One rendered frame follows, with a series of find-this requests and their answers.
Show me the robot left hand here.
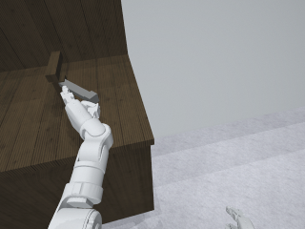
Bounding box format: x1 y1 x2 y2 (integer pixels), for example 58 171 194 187
60 86 101 134

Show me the robot right hand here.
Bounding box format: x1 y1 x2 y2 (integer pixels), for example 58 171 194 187
225 205 255 229

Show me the robot left upper arm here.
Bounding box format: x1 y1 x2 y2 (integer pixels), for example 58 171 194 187
49 208 102 229

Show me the left robot forearm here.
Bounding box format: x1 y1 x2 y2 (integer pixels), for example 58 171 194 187
48 118 113 229

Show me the counter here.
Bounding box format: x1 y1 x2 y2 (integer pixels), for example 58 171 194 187
0 0 154 229

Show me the tap lever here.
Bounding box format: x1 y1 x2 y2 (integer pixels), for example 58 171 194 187
58 79 99 104

